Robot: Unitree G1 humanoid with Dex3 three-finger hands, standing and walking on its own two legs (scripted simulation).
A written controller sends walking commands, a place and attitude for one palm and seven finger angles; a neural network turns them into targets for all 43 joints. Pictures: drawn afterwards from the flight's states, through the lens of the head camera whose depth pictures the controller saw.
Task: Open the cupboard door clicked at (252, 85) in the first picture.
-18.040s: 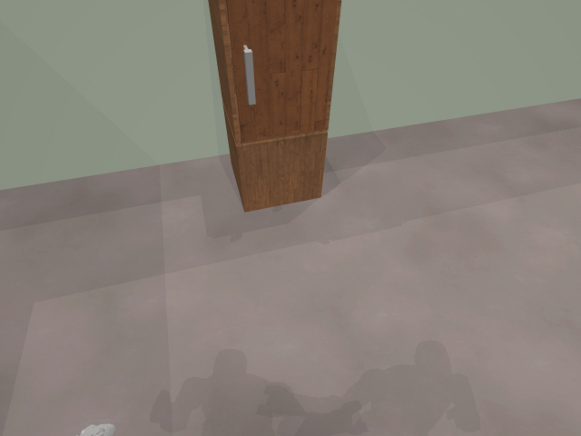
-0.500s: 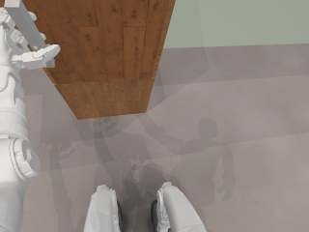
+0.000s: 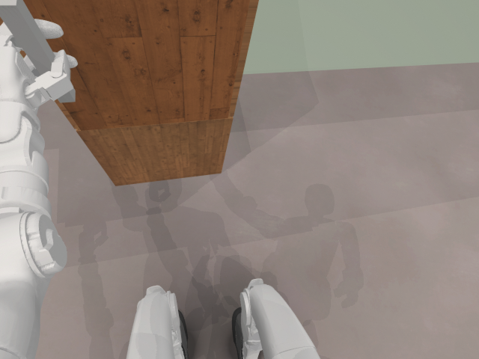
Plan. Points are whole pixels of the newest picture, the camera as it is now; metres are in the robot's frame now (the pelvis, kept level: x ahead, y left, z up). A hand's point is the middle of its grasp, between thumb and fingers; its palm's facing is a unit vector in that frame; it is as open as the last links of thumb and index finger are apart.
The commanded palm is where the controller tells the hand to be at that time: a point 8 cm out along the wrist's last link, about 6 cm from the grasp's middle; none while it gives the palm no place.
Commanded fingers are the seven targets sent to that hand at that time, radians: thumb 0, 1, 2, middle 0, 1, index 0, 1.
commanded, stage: pull the door open along its arc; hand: left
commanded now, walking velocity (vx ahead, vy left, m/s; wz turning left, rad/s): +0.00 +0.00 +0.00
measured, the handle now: (43, 45) +0.59 +0.24 +0.07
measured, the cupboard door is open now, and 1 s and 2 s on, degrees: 0 48 51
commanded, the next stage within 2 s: open thumb and fingers to let go in 0.78 s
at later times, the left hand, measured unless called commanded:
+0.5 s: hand (113, 152) +0.41 +0.13 +0.06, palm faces +0.43 -0.90 +0.06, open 6.2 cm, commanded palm +0.33 +0.18 +0.06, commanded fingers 0.00 0.90 0.90 -0.40 -1.35 -0.40 -1.35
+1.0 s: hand (187, 193) +0.35 +0.04 +0.06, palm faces +0.46 -0.89 -0.03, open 6.2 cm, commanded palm +0.30 +0.09 +0.06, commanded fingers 0.00 0.41 0.69 -0.37 -1.30 -0.37 -1.30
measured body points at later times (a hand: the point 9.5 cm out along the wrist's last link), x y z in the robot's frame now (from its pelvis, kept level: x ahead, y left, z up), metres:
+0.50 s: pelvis +0.04 +0.00 +0.04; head +0.14 +0.01 +0.48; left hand +0.38 +0.18 +0.06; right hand +0.16 -0.24 -0.07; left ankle +0.05 +0.10 -0.60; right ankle +0.03 -0.11 -0.60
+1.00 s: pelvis +0.04 -0.06 +0.04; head +0.12 -0.07 +0.48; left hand +0.32 +0.09 +0.07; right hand +0.24 -0.25 -0.08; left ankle +0.05 +0.10 -0.60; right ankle +0.03 -0.11 -0.60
